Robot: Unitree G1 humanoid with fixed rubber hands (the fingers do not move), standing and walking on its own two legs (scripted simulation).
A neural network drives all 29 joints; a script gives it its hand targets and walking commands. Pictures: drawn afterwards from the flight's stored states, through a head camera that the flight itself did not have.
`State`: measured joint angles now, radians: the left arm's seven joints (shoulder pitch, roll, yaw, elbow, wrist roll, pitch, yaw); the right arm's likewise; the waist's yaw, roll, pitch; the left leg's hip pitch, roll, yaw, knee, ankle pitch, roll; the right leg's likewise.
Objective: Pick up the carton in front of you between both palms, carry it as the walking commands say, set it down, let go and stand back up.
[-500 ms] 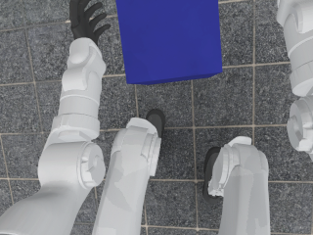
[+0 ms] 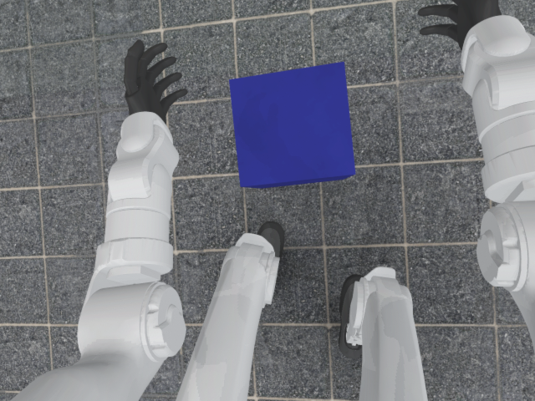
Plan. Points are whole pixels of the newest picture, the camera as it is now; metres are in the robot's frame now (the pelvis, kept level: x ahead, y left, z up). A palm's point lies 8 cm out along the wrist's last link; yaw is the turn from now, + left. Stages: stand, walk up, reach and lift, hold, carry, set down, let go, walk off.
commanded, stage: set down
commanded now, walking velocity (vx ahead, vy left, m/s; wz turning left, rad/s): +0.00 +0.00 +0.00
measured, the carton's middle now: (294, 137) +0.49 +0.09 -0.43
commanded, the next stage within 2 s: let go in 0.20 s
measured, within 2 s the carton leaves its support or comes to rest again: neither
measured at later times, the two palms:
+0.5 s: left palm (87, 133) +0.39 +0.24 +0.02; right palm out of the picture +0.50 -0.14 +0.02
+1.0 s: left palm out of the picture +0.26 +0.25 +0.14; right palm out of the picture +0.35 -0.19 +0.12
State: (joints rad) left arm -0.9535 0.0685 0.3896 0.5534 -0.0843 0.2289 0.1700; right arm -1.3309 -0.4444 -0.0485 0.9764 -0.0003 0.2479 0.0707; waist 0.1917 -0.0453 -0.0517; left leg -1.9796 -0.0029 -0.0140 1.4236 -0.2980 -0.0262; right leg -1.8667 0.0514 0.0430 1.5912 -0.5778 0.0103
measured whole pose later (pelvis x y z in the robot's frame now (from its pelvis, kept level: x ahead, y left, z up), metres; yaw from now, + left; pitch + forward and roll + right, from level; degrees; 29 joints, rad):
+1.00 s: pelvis +0.10 +0.02 +0.21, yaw +0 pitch +12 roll +0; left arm 0.19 0.21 -0.01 0.33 -0.02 0.04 -0.07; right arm -0.05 -0.16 -0.14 0.58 -0.06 0.00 -0.02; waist 0.11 0.02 0.03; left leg -0.56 -0.02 0.00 0.56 -0.20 0.01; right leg -0.41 0.00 0.06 0.58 -0.37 0.02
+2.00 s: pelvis +0.12 +0.02 +0.22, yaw -1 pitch +0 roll +0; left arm 0.25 0.35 0.05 0.66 0.05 0.03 0.02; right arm 0.20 -0.32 -0.05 0.74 -0.04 0.01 -0.01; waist -0.01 -0.07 0.01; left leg -0.30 -0.01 0.00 0.57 -0.27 0.01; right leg -0.12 0.01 0.07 0.50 -0.39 0.02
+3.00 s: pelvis +0.11 +0.02 +0.23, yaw -1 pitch -2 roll +0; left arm 0.21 0.39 0.01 0.95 0.03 0.00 0.02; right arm 0.11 -0.36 -0.02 1.01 -0.02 0.00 -0.01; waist -0.01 -0.04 0.03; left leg -0.20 -0.02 0.01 0.42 -0.18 0.02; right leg -0.02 -0.01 0.08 0.35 -0.29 0.03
